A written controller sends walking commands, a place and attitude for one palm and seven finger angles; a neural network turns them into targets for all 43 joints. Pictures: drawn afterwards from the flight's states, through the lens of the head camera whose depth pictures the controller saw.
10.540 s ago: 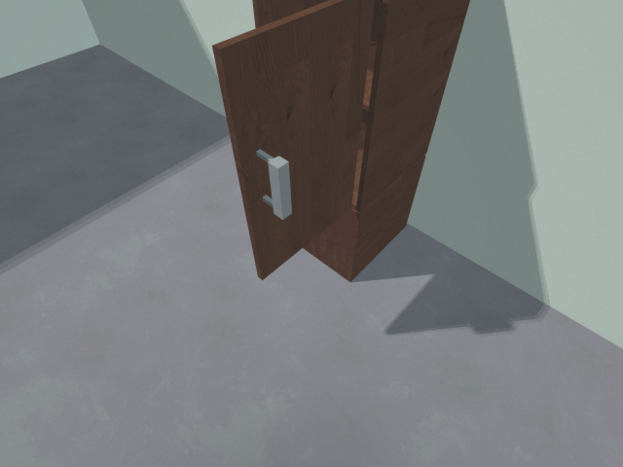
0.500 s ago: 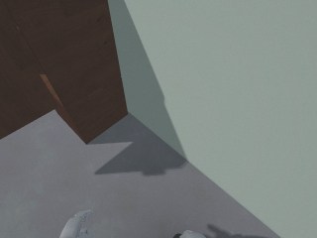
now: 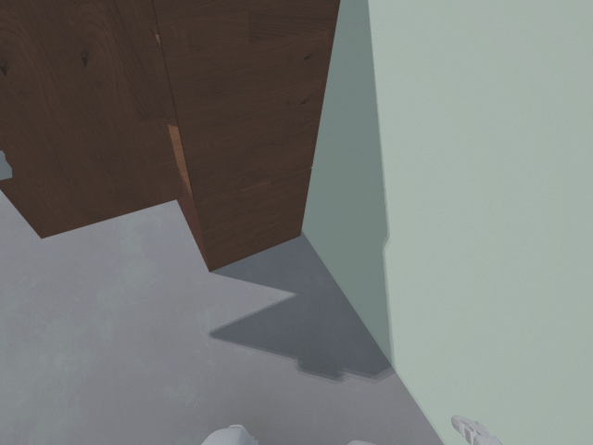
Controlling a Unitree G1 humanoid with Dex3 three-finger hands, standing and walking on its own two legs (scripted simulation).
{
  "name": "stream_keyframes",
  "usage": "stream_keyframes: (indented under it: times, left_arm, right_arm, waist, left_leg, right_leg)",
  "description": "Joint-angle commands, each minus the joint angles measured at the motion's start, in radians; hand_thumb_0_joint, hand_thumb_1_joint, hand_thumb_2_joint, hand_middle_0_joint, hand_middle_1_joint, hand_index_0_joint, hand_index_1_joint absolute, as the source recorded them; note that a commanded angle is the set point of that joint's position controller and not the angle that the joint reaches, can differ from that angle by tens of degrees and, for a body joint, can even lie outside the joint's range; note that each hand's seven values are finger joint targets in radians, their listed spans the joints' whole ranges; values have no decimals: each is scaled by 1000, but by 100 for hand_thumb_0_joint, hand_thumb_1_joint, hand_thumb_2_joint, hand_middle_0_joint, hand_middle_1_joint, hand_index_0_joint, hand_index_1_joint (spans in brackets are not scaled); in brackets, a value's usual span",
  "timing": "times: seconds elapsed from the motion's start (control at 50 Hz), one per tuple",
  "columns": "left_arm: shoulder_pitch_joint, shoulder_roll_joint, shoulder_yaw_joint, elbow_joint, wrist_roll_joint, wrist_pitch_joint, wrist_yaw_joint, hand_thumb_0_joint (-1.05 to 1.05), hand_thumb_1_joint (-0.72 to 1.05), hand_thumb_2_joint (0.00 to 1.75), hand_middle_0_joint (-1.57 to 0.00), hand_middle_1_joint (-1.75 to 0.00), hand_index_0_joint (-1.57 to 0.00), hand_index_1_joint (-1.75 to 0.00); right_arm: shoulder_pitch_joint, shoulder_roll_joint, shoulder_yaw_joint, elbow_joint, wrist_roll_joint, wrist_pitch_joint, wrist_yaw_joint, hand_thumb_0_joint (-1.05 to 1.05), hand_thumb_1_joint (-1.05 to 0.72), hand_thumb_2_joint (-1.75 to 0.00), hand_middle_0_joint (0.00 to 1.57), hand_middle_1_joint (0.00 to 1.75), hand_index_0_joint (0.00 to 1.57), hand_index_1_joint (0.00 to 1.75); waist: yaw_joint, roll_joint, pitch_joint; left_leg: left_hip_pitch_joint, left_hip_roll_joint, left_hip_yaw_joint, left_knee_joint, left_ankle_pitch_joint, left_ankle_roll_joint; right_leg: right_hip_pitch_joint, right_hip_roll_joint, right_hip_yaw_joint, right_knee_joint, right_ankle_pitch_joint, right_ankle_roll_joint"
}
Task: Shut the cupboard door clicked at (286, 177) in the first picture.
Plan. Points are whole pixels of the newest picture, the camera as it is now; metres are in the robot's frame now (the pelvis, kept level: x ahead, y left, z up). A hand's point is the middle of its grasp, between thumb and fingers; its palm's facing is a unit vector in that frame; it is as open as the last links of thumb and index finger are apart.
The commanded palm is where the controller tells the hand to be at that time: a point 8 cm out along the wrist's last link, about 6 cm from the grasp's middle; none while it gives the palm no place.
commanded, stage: turn to face it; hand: left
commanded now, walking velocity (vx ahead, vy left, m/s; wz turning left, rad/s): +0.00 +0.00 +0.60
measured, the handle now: out of the picture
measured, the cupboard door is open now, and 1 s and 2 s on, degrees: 88 88 88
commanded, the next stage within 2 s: take the last steps up to it in 0.66 s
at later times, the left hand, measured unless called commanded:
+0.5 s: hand out of the picture +0.09 +0.16 -0.13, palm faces +0.26 -0.93 -0.28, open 7.4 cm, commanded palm none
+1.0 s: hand out of the picture +0.02 +0.16 -0.15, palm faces +0.46 -0.85 -0.25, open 7.4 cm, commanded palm none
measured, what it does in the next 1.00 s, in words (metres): steps on the spot, turning left: right foot, then left foot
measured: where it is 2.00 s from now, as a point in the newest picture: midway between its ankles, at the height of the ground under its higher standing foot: (226, 420)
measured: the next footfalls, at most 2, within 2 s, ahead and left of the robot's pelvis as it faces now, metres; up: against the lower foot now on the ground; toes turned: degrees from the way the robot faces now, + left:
right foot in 0.38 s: +0.10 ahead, -0.17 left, +0.00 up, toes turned +12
left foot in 0.72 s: +0.05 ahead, +0.08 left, +0.00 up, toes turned +26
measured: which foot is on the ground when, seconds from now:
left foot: down 0.00-0.38, up 0.40-0.70, down 0.72-1.00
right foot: up 0.00-0.36, down 0.38-0.72, up 0.74-0.98, down 1.00-1.00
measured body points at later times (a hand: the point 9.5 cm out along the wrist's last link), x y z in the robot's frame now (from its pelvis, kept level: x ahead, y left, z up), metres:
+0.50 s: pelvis +0.05 -0.06 +0.02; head +0.10 -0.06 +0.46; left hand +0.07 +0.20 -0.11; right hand +0.17 -0.29 -0.14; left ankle +0.02 +0.06 -0.65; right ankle +0.06 -0.18 -0.72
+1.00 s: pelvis +0.07 -0.04 +0.01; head +0.10 -0.04 +0.46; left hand -0.01 +0.21 -0.13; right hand +0.26 -0.21 -0.14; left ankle +0.02 +0.06 -0.72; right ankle +0.11 -0.15 -0.72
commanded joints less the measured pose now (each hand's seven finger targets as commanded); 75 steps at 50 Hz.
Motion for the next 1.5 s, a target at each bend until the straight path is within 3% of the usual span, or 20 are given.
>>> stream_keyframes:
  times: [0.0,0.3,0.32,0.36,0.46,0.62,0.66,0.7,0.76,0.94,0.96,0.98,1.0,1.02,1.12,1.24,1.3,1.32,1.36,1.48]
  left_arm:
    - [9,60,22,-109,2,-25,-5,0,90,90,-20,-30,-20,-30]
    - [37,76,19,-168,-12,-32,11,0,90,90,-20,-30,-20,-30]
    - [73,103,27,-161,-11,-40,16,0,90,90,-20,-30,-20,-30]
    - [82,224,45,-174,12,-52,22,0,90,90,-20,-30,-20,-30]
    - [-5,112,16,-178,-1,-59,25,0,90,90,-20,-30,-20,-30]
    - [102,172,31,-96,6,-59,17,0,90,90,-20,-30,-20,-30]
    - [65,165,30,-92,-8,-56,13,0,90,90,-20,-30,-20,-30]
    - [44,63,-1,-139,-20,-45,4,0,90,90,-20,-30,-20,-30]
    - [-16,64,3,-113,-10,-16,8,0,90,90,-20,-30,-20,-30]
    - [133,27,3,-43,7,-57,-32,0,90,90,-20,-30,-20,-30]
    - [198,58,13,-26,11,-66,-27,0,90,90,-20,-30,-20,-30]
    - [256,142,31,-16,22,-75,-16,0,90,90,-20,-30,-20,-30]
    - [290,191,35,-23,11,-75,-11,0,90,90,-20,-30,-20,-30]
    - [248,175,31,-26,7,-87,-4,0,90,90,-20,-30,-20,-30]
    - [193,64,5,-3,3,-127,-1,0,90,90,-20,-30,-20,-30]
    - [250,87,9,73,10,-122,0,0,90,90,-20,-30,-20,-30]
    - [204,92,14,82,1,-110,-2,0,90,90,-20,-30,-20,-30]
    - [205,63,6,75,0,-107,-6,0,90,90,-20,-30,-20,-30]
    - [150,-23,-12,2,-9,-102,-11,0,90,90,-20,-30,-20,-30]
    - [126,-68,-12,34,3,-71,-22,0,90,90,-20,-30,-20,-30]
  right_arm:
    - [64,-174,-36,-50,0,-8,-20,0,-90,-90,20,30,20,30]
    - [46,-177,-68,-57,8,26,-8,0,-90,-90,20,30,20,30]
    - [37,-154,-65,-62,16,27,-5,0,-90,-90,20,30,20,30]
    - [24,-76,-54,-96,21,21,7,0,-90,-90,20,30,20,30]
    - [23,-69,-43,-38,13,46,19,0,-90,-90,20,30,20,30]
    - [-25,-40,-13,-22,20,28,13,0,-90,-90,20,30,20,30]
    - [57,-79,-19,4,14,17,7,0,-90,-90,20,30,20,30]
    - [151,-238,-54,18,3,9,-5,0,-90,-90,20,30,20,30]
    - [68,-190,-37,7,0,13,-30,0,-90,-90,20,30,20,30]
    - [36,-149,-30,13,7,-3,-14,0,-90,-90,20,30,20,30]
    - [23,-113,-25,5,12,-5,-10,0,-90,-90,20,30,20,30]
    - [16,-48,-13,-22,21,-8,-1,0,-90,-90,20,30,20,30]
    - [-70,-82,-15,-67,6,-5,11,0,-90,-90,20,30,20,30]
    - [-75,-100,-28,-57,2,-1,14,0,-90,-90,20,30,20,30]
    - [-3,-31,-16,13,5,-1,36,0,-90,-90,20,30,20,30]
    - [-25,24,2,16,12,-23,48,0,-90,-90,20,30,20,30]
    - [119,-6,-3,67,4,-39,34,0,-90,-90,20,30,20,30]
    - [249,-61,-16,109,-1,-46,20,0,-90,-90,20,30,20,30]
    - [472,-225,-55,154,-6,-44,-16,0,-90,-90,20,30,20,30]
    - [205,-54,-4,113,-3,-68,-30,0,-90,-90,20,30,20,30]
  waist:
    - [-1,166,-132]
    - [20,196,-152]
    - [41,130,-164]
    - [57,-221,-131]
    - [5,-158,-75]
    - [40,-157,-102]
    - [-16,-105,-133]
    - [-60,331,-185]
    - [-34,312,-105]
    - [51,173,-48]
    - [86,63,-35]
    - [114,-214,-6]
    - [144,-206,54]
    - [103,-181,90]
    - [40,-112,39]
    - [65,-140,-3]
    - [-15,-108,-25]
    - [-67,1,-94]
    - [-138,314,-207]
    - [11,172,-38]
  left_leg:
    - [200,263,-360,-370,160,80]
    - [114,150,-440,-246,238,48]
    - [37,104,-419,-191,170,7]
    - [-189,-99,-126,210,-328,-120]
    - [-146,7,-99,444,-204,-143]
    - [76,-35,8,-43,-138,-127]
    - [278,-10,-7,-250,90,-103]
    - [486,377,-431,-279,747,116]
    - [294,312,-359,-319,410,137]
    - [82,143,-265,-303,-226,43]
    - [-31,70,-206,-178,-280,2]
    - [-239,-50,-77,79,-329,-62]
    - [-291,-33,-104,297,-348,-74]
    - [-294,15,-167,409,-250,-75]
    - [-218,70,-82,317,-4,-118]
    - [-48,25,24,-19,-9,-94]
    - [241,-29,88,-187,59,-73]
    - [444,12,40,-219,54,-51]
    - [642,393,-467,-368,113,122]
    - [205,301,-190,-470,62,86]
  right_leg:
    - [-159,-21,96,71,142,13]
    - [207,87,68,-563,238,0]
    - [329,49,102,-711,295,-13]
    - [390,-380,453,-860,448,-188]
    - [323,-220,129,-736,844,-176]
    - [385,-217,67,-627,1009,-147]
    - [282,-188,16,-504,909,-83]
    - [-59,-21,-35,-191,-27,16]
    - [-66,-16,89,-75,-44,-4]
    - [278,71,-28,-583,181,-33]
    - [398,14,46,-712,145,-46]
    - [490,-228,389,-893,-57,-129]
    - [391,-396,604,-1026,-151,-224]
    - [297,-386,627,-1037,-200,-241]
    - [357,-238,145,-939,464,-157]
    - [397,-225,23,-857,625,-146]
    - [263,-183,-34,-708,642,-116]
    - [169,-147,-55,-514,621,-96]
    - [-183,44,-54,-11,-58,-58]
    - [-90,-49,43,-57,149,-71]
